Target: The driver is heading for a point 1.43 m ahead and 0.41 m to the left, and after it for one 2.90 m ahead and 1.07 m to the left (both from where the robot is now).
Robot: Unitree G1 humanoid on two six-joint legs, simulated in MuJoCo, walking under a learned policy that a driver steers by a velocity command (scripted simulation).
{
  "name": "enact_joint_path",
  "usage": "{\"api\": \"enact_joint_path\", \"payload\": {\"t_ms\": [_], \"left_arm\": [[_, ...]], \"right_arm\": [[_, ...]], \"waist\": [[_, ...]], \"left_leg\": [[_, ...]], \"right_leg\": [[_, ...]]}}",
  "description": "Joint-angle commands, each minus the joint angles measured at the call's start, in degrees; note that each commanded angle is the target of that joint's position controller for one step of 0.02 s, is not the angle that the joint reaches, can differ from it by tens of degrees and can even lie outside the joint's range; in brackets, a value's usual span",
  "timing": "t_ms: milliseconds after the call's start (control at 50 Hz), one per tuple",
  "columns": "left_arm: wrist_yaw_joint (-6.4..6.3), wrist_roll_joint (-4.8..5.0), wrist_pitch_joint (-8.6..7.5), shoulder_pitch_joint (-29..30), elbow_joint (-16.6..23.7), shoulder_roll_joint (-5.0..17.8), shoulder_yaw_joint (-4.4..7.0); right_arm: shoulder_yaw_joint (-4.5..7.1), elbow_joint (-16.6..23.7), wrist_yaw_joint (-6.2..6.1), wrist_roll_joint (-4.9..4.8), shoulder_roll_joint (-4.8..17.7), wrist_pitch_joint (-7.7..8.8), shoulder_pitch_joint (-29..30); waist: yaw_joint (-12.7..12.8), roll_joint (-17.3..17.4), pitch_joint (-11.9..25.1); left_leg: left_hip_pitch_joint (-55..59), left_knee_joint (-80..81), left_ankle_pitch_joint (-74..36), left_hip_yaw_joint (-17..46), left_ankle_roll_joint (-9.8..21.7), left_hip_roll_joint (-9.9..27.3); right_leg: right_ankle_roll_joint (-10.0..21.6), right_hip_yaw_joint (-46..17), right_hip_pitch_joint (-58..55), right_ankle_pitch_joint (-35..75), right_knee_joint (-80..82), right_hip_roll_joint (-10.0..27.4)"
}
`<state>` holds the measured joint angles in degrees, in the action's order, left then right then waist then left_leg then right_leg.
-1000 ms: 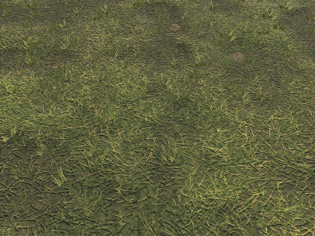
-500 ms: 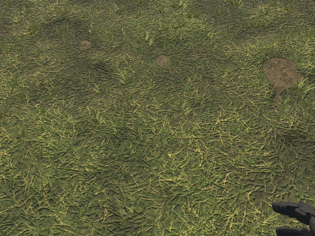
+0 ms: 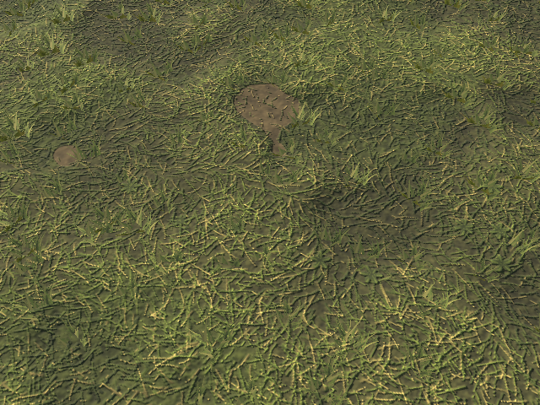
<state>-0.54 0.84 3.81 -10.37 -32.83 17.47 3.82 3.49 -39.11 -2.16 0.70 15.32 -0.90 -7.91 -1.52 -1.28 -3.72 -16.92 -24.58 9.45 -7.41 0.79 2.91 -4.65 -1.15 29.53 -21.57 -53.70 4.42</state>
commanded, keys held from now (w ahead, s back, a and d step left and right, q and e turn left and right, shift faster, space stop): q+shift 0.70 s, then e+shift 0.14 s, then w+e+shift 0.16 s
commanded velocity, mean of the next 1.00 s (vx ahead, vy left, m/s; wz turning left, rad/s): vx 0.05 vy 0.00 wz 0.40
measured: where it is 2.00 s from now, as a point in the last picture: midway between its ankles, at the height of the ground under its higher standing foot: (263, 231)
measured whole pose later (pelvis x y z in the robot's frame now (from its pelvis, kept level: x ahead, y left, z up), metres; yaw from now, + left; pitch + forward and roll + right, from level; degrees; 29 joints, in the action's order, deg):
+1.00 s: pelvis +0.05 +0.03 +0.00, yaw +27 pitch +3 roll +0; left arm 0.6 2.3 -0.8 -14.8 -42.9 16.3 3.7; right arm 1.4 -36.7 -0.4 0.3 14.1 1.9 -10.5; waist 0.7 -0.1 3.4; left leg -11.1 -24.0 16.1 1.0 3.8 -2.8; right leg 1.0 -0.9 25.9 -18.6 -47.9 2.0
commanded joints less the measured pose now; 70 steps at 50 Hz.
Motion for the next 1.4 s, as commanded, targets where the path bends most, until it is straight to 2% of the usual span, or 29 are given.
{"api": "enact_joint_path", "payload": {"t_ms": [20, 60, 80, 100, 120, 140, 200, 260, 360, 480, 500, 520, 540, 560, 580, 620, 740, 840, 880, 920, 1060, 1080, 1160, 1220, 1240, 1260, 1280, 1320, 1400], "left_arm": [[0.22, -0.60, -1.14, -1.08, 3.51, 2.45, 0.52], [0.51, -1.11, -1.36, -6.60, 0.01, 0.92, 0.25], [0.22, -1.46, -1.42, -7.92, -0.62, 2.35, 0.30], [-0.68, -2.08, -1.07, -9.09, 0.30, 8.10, 1.20], [-0.75, -3.68, -1.49, -5.24, 0.71, 9.89, 2.01], [-0.59, -4.03, -2.41, -2.72, 1.83, 9.56, 2.22], [-1.45, -2.31, -3.88, 5.05, 1.72, 4.97, 1.01], [-2.57, -2.33, -3.89, 5.39, 1.07, 2.11, 0.28], [-2.98, -1.94, -3.29, 3.58, -0.78, 5.62, 2.12], [-0.78, 0.69, -3.92, 5.71, -2.58, 8.04, 3.80], [-0.46, 1.04, -3.85, 4.44, -3.71, 7.11, 3.79], [0.00, 0.37, -3.91, 1.60, -4.78, 5.23, 3.54], [0.02, -2.66, -4.30, 5.18, -0.41, 1.16, 2.06], [-0.38, -2.63, -4.71, 10.63, 1.21, 2.87, 2.16], [-0.62, -1.14, -4.79, 12.75, 1.22, 4.80, 2.63], [-1.72, -1.39, -4.88, 11.11, -0.07, 5.07, 2.84], [-1.26, -1.25, -4.44, 4.90, -4.18, 3.66, 2.16], [-0.34, -0.79, -3.76, 4.13, -5.42, 1.67, 0.63], [0.37, 0.64, -4.11, 5.23, -4.28, 4.59, 0.97], [0.76, 1.84, -5.04, 7.36, -2.76, 6.93, 1.50], [2.20, 1.61, -7.53, 5.58, -1.95, 2.86, 0.54], [4.51, -4.22, -5.34, 7.52, -1.56, 4.22, 0.79], [6.76, -2.26, -3.75, 6.51, -0.17, 4.13, 0.61], [4.99, -2.96, -4.36, -12.28, -6.40, 7.07, 2.06], [3.59, -2.99, -4.83, -27.25, -9.94, 12.40, 3.73], [3.12, -2.37, -5.31, -23.88, -7.61, 17.62, 3.68], [2.62, -1.93, -4.85, -18.24, -5.65, 15.94, 3.52], [1.90, -1.95, -4.88, -16.23, -5.84, 13.44, 3.08], [1.60, -1.09, -6.81, -12.27, -5.48, 9.43, 1.40]], "right_arm": [[2.51, 2.34, 1.12, -1.51, 10.26, 0.89, 0.59], [0.88, 0.76, 1.90, -2.94, 6.96, 1.16, 0.88], [-0.49, -0.54, 2.77, -2.38, 3.58, 1.87, -2.63], [-1.80, 0.55, 4.02, 0.73, 0.36, 2.48, -4.63], [-0.01, 1.64, 3.27, -1.07, 4.39, 2.24, -2.20], [1.85, 1.45, 2.38, -2.50, 10.60, 1.56, 0.41], [3.36, -1.40, 0.19, -2.34, 9.83, -1.42, -5.68], [3.14, 0.58, -0.10, -2.37, 7.34, -2.35, -5.17], [1.34, 6.04, 2.70, -1.68, 3.42, -2.29, -1.03], [2.85, 7.89, 4.01, -2.15, 5.71, -3.68, -4.39], [3.52, 7.24, 3.53, -2.14, 6.48, -3.67, -6.73], [5.38, 6.28, 2.40, -1.93, 11.02, -3.30, -11.18], [7.47, 7.35, 1.37, -1.48, 20.31, -2.73, -13.19], [6.55, 8.75, 2.37, 0.70, 18.67, -0.68, -13.62], [5.79, 8.53, 2.83, 0.56, 16.72, 0.70, -11.62], [4.66, 8.97, 1.73, -2.25, 13.07, 0.85, -5.14], [3.39, 10.70, -0.29, -1.31, 11.42, -0.32, -0.74], [0.02, 8.08, 0.67, 1.03, 4.93, 0.28, 0.39], [1.98, 6.43, 1.70, 0.51, 11.50, 0.78, -4.08], [2.29, 5.35, 1.85, 0.22, 12.80, 1.88, -5.38], [2.59, 2.52, 1.62, -1.02, 10.08, 5.82, -7.65], [2.24, 1.64, 2.00, 3.04, 10.02, 5.31, -10.28], [2.88, 1.05, 2.56, 2.06, 11.72, 5.34, -7.35], [2.24, 0.47, 2.41, 2.06, 10.97, 4.87, -5.85], [0.96, 2.26, 2.48, 3.20, 7.85, 4.75, -3.49], [-0.79, 7.14, 3.27, 3.21, 1.81, 5.34, -0.33], [-0.47, 8.31, 3.57, 3.61, 5.59, 6.07, 4.14], [-0.22, 5.73, 4.02, 3.45, 8.82, 7.08, 0.02], [-1.00, 4.29, 4.39, 3.92, 8.26, 3.66, -1.34]], "waist": [[0.55, 10.45, 10.74], [3.77, 9.34, 10.61], [2.97, 6.58, 12.32], [0.88, -8.92, 14.72], [2.79, -14.38, 12.36], [4.46, -10.93, 8.15], [0.78, -10.50, 4.20], [0.70, -7.46, 4.64], [3.16, -6.57, 7.06], [0.39, -6.33, 7.73], [-0.78, -4.24, 8.25], [-2.00, 4.85, 9.53], [-1.18, 24.87, 9.05], [-4.68, 17.92, 17.30], [-4.23, 10.93, 15.22], [-0.06, 4.93, 9.96], [2.17, 5.90, 12.34], [0.69, 8.62, 10.99], [-2.88, 11.58, 7.69], [-3.92, 11.77, 2.13], [-3.40, 5.84, 2.14], [-3.83, 4.23, 2.90], [-1.31, 9.24, 0.59], [8.65, 1.24, 8.07], [15.42, -11.07, 13.63], [11.22, -22.40, 12.18], [11.29, -13.27, 7.58], [6.47, -0.39, 4.66], [1.92, -1.28, -0.67]], "left_leg": [[7.43, 5.02, -14.46, 11.65, 13.34, 13.15], [2.52, 0.36, -13.22, 10.70, 9.88, 10.67], [-3.66, -1.73, -5.41, 9.33, 4.73, 7.85], [-13.87, -14.37, 20.06, 4.97, -1.09, 2.09], [-15.95, -22.11, 27.87, 7.01, -3.28, -0.13], [-15.59, -32.68, 25.56, 8.20, -3.91, -0.56], [-19.67, -46.11, 16.96, 9.87, -5.52, -1.25], [-22.06, -46.00, 10.99, 8.56, -7.31, 0.16], [-17.65, -29.73, 11.37, 5.70, -6.38, 2.93], [-5.66, -13.50, 8.86, 0.39, -0.51, 0.29], [0.17, -7.73, 3.48, 0.36, 1.27, -1.57], [10.42, -2.03, -13.81, 7.05, 4.68, -0.40], [22.73, -1.47, -41.16, 31.61, 14.75, 14.00], [22.15, 2.40, -33.76, 41.63, 22.87, 19.28], [20.91, 3.94, -26.36, 36.92, 21.01, 17.46], [15.80, 3.83, -17.76, 30.79, 14.96, 12.26], [10.66, 2.71, -19.37, 24.44, 12.03, 7.59], [3.84, 4.05, -12.11, 20.08, 11.40, 6.93], [4.14, 10.45, 17.82, 24.95, 12.72, 9.05], [8.36, 14.28, 31.76, 32.22, 13.16, 13.30], [23.09, 16.52, 19.90, 23.95, 10.59, 16.35], [18.65, 17.66, 21.22, 17.93, 9.15, 14.05], [9.04, 17.22, 20.01, 8.09, 5.76, 12.49], [0.20, -10.46, -11.06, -3.40, 3.58, 8.44], [-12.77, -36.44, -8.10, -6.03, 1.26, 3.94], [-33.86, -49.20, 22.34, 3.30, -0.83, -5.65], [-41.67, -54.53, 16.76, 11.16, -0.54, -3.05], [-37.09, -49.47, 7.82, 11.29, -0.49, 2.31], [-27.87, -39.71, 3.29, 8.84, -3.76, 3.72]], "right_leg": [[2.52, 2.21, -8.19, -1.25, 11.76, -3.49], [5.58, 2.93, -21.10, 10.61, 31.88, -5.07], [6.58, -1.48, -31.58, 16.71, 34.43, -1.49], [10.69, -16.37, -40.20, 37.87, 30.75, 13.52], [19.83, -16.97, -25.36, 30.73, 32.96, 20.17], [20.80, -13.81, -20.55, 26.07, 35.34, 16.92], [16.12, -4.42, -17.32, 24.27, 36.43, 12.30], [15.70, 0.18, -20.22, 23.81, 36.33, 12.58], [16.88, 3.11, -24.99, 26.63, 34.34, 15.87], [12.33, 7.95, -23.26, 29.98, 26.87, 17.64], [9.47, 10.58, -20.59, 27.07, 21.66, 15.57], [5.18, 14.49, -12.92, 19.64, 9.14, 10.24], [-1.19, 15.29, 10.45, -15.59, -11.52, 0.21], [-1.16, 0.53, 15.05, -20.63, -21.14, -3.80], [0.34, -2.62, 16.30, -16.42, -22.70, -2.90], [1.93, -4.53, 16.58, -5.97, -17.04, -1.44], [-0.28, -3.05, 7.24, 5.50, -4.53, -4.26], [-0.16, -1.56, -5.47, 7.47, 6.84, -0.07], [1.77, 2.14, -2.26, 5.49, 6.24, -1.99], [4.44, -0.19, 7.50, 2.26, 6.52, -0.66], [7.37, -2.17, 19.72, 4.25, 4.94, 3.25], [6.77, 2.56, 12.96, 3.56, 7.58, -0.21], [9.03, 7.58, -0.57, 4.95, 13.63, -1.14], [12.70, 10.77, -26.24, 1.22, 17.29, -8.43], [15.77, -5.10, -40.19, -14.53, 23.92, -0.80], [20.65, -40.43, -43.84, -35.35, 40.70, 10.50], [22.00, -46.62, -42.29, -30.31, 45.13, 12.47], [20.97, -33.97, -34.92, -15.57, 40.61, 9.87], [20.43, -22.24, -20.29, -3.24, 45.00, 1.22]]}}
